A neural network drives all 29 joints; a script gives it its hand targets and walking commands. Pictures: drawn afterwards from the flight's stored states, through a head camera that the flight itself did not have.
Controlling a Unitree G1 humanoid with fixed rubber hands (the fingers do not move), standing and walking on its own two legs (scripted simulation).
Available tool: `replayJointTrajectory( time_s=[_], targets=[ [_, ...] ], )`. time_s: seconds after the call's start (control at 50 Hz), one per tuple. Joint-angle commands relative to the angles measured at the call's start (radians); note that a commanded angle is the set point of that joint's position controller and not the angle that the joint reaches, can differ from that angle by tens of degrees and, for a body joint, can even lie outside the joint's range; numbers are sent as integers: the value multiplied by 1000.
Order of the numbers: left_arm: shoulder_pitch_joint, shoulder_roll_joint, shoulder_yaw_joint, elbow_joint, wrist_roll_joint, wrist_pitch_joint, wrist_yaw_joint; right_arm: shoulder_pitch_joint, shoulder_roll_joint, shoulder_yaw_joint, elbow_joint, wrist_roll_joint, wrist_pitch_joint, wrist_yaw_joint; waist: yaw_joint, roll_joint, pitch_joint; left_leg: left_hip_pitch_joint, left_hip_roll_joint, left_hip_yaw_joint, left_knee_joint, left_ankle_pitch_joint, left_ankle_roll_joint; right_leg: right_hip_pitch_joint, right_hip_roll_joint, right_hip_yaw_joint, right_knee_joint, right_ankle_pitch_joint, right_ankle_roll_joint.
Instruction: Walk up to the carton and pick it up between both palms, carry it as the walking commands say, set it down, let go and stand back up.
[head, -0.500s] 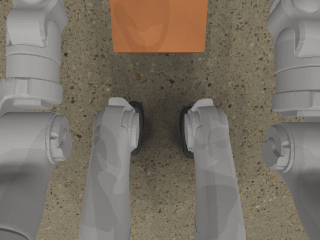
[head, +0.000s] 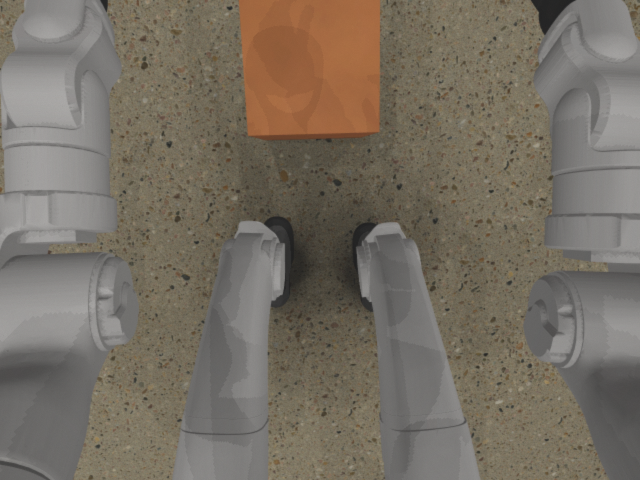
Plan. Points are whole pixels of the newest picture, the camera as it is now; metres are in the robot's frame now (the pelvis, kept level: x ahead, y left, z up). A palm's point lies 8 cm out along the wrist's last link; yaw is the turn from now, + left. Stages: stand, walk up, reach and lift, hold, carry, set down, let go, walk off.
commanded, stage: set down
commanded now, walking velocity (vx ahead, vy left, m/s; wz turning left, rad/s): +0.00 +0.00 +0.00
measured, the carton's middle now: (310, 50) +0.57 +0.02 -0.48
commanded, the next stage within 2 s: let go in 0.18 s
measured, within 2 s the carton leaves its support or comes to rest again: neither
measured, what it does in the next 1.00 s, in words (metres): rises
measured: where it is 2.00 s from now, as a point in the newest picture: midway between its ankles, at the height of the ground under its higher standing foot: (324, 279)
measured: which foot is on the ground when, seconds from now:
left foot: down 0.00-1.00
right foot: down 0.00-1.00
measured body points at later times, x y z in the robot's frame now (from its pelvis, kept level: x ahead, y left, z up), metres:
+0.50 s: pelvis +0.03 +0.01 +0.08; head +0.37 +0.02 +0.36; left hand +0.46 +0.23 -0.09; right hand +0.47 -0.22 -0.07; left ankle +0.12 +0.10 -0.57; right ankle +0.10 -0.12 -0.57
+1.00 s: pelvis +0.09 +0.00 +0.15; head +0.17 +0.00 +0.59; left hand +0.29 +0.24 +0.05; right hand +0.31 -0.24 +0.06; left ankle +0.12 +0.10 -0.57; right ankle +0.10 -0.12 -0.57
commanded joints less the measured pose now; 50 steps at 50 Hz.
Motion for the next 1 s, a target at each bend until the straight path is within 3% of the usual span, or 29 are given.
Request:
replayJointTrajectory(
  time_s=[0.0,0.1,0.12,0.14,0.16,0.18,0.22,0.24,0.26,0.28,0.3,0.34,0.38,0.42,0.44,0.52,0.54,0.56,0.58,0.64,0.68,0.74,0.76,0.8,0.82,0.86,0.94,0.96,0.98],
  targets=[
    [-317,199,24,-3,-36,12,-29,-367,-156,82,-32,-10,-1,18,105,32,-2055,888,-33,-83,-261,356,-28,516,-23,-115,-316,191,16],
    [-272,143,29,164,12,-13,-52,-299,-127,37,166,-82,-31,49,79,45,-1820,852,-18,-94,-353,235,-36,441,-30,-146,-394,91,12],
    [-260,154,45,117,20,-27,-49,-321,-166,17,92,-99,-51,48,67,35,-1880,892,-15,-93,-340,279,-43,476,-27,-142,-406,137,12],
    [-245,142,32,116,12,-40,-56,-296,-132,43,92,-86,-64,54,86,33,-1865,898,-19,-87,-349,329,-43,482,-27,-147,-411,170,13],
    [-200,136,34,166,22,-44,-59,-273,-137,20,105,-97,-73,52,68,50,-1866,919,-18,-103,-356,347,-43,462,-24,-154,-419,178,9],
    [-185,135,53,146,40,-61,-65,-263,-118,28,88,-96,-84,55,101,59,-1877,952,-19,-88,-358,379,-44,461,-25,-147,-430,197,12],
    [-79,111,28,64,53,-77,-61,-154,-108,23,61,-125,-99,61,85,53,-2034,1057,-20,-103,-358,486,-48,521,-10,-158,-422,284,8],
    [-63,145,45,5,71,-87,-53,-104,-112,4,37,-128,-105,59,93,89,-2057,1128,-19,-110,-340,550,-52,479,-6,-156,-418,292,8],
    [47,135,38,-24,78,-86,-52,-28,-109,32,-15,-129,-106,58,103,53,-2222,1233,-23,-113,-319,666,-43,557,3,-157,-416,390,12],
    [140,139,21,-86,95,-78,-53,104,-91,51,-36,-132,-100,60,116,75,-2288,1329,-20,-119,-323,744,-41,589,4,-145,-417,420,10],
    [167,132,12,-190,85,-76,-50,156,-135,35,-93,-163,-105,55,89,75,-2336,1398,-10,-136,-324,817,-48,594,12,-148,-424,452,7],
    [285,150,-2,-343,96,-74,-47,301,-115,59,-206,-128,-103,60,118,108,-2416,1541,-28,-123,-337,890,-46,682,18,-122,-456,497,-5],
    [439,144,-41,-523,89,-78,-40,450,-138,96,-351,-135,-103,68,113,98,-2529,1663,-18,-131,-339,995,-44,777,36,-103,-467,579,-15],
    [376,141,-59,-639,42,-86,-37,417,-164,91,-457,-93,-122,69,109,146,-2336,1759,14,-203,-353,1152,-39,484,28,-101,-493,507,-18],
    [481,169,-32,-658,74,-89,-39,457,-125,128,-518,-80,-129,72,134,121,-2314,1799,17,-204,-361,1143,-31,555,42,-107,-508,500,-11],
    [652,60,-81,-632,27,-87,-63,597,-86,176,-562,-91,-142,107,84,96,-2073,1565,12,-167,-448,870,-39,784,-8,-83,-575,463,-23],
    [692,55,-80,-562,23,-89,-68,612,-60,197,-521,-81,-139,117,93,46,-1927,1462,17,-165,-477,766,-33,780,-14,-94,-584,406,-17],
    [746,24,-80,-506,25,-94,-80,717,-44,171,-445,-114,-142,117,66,69,-1841,1405,20,-152,-500,696,-37,803,-29,-85,-604,380,-23],
    [770,20,-80,-482,27,-98,-87,712,-26,172,-427,-109,-143,124,78,27,-1757,1341,19,-151,-529,626,-31,839,-34,-100,-609,348,-12],
    [1039,-55,-56,-277,90,-137,-110,991,37,133,-214,-162,-170,127,72,33,-1438,1231,27,-133,-588,575,-27,841,-47,-101,-644,342,-2],
    [1118,-124,-80,-67,114,-143,-125,1056,69,116,-11,-189,-182,144,63,57,-1010,1089,45,-138,-673,333,-40,701,-69,-113,-700,169,-7],
    [992,-92,-62,57,147,-158,-134,904,71,107,63,-222,-191,168,58,9,-644,941,49,-102,-773,-17,-40,671,-90,-121,-803,-107,-16],
    [1150,-116,-73,-5,161,-165,-139,1084,100,135,44,-218,-195,175,55,17,-710,1048,39,-83,-812,30,-34,833,-85,-117,-852,-58,-16],
    [1065,-77,-64,-108,151,-203,-140,997,61,143,-33,-208,-232,179,61,-1,-651,1065,20,-70,-847,-23,-24,859,-87,-90,-917,-139,-23],
    [1150,-96,-72,-163,157,-220,-140,1051,72,157,-45,-206,-246,182,81,8,-685,1133,19,-66,-869,34,-20,912,-85,-88,-928,-82,-23],
    [1154,-87,-74,-286,163,-260,-139,1064,63,156,-138,-214,-289,187,77,8,-702,1153,16,-66,-892,50,-19,975,-74,-75,-947,-47,-31],
    [1370,-115,-98,-348,174,-307,-138,1304,67,162,-142,-233,-345,192,61,31,-761,1361,11,-66,-934,267,-32,1103,-82,-68,-978,194,-36],
    [1397,-122,-112,-351,162,-323,-140,1303,67,163,-203,-236,-365,192,61,-24,-766,1367,9,-70,-934,330,-26,1126,-72,-67,-973,253,-33],
    [1418,-124,-114,-380,160,-340,-137,1336,55,172,-212,-230,-378,195,55,25,-752,1397,9,-73,-946,360,-25,1139,-69,-72,-977,280,-39]
  ],
)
